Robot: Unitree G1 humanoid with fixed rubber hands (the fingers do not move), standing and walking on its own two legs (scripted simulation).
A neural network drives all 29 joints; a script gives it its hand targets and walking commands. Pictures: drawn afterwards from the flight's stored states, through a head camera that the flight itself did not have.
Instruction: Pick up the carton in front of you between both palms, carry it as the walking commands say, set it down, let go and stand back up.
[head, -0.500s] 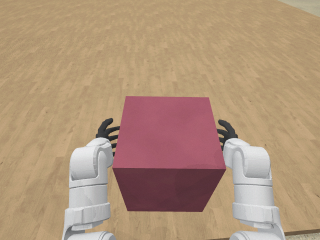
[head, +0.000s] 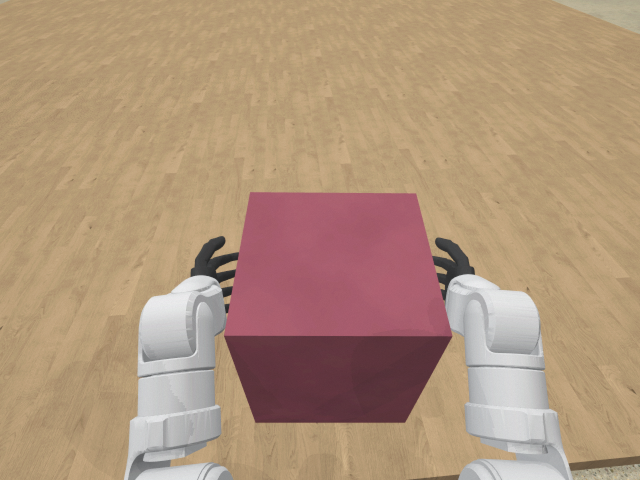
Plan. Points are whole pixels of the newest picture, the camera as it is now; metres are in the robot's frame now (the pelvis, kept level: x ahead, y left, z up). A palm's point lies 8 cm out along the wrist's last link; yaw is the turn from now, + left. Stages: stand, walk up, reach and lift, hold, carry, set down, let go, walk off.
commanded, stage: carry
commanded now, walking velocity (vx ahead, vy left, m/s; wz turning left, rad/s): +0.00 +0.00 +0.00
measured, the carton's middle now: (331, 313) +0.35 +0.00 +0.06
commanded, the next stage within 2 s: none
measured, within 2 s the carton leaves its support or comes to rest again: neither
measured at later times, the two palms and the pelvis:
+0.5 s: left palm (201, 274) +0.35 +0.15 +0.14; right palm (452, 270) +0.35 -0.15 +0.14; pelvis +0.02 +0.00 +0.00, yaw +0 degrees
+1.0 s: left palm (240, 166) +0.57 +0.13 +0.16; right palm (428, 164) +0.56 -0.17 +0.16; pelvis +0.22 -0.02 +0.00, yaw +3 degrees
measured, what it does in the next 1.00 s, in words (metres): walks ahead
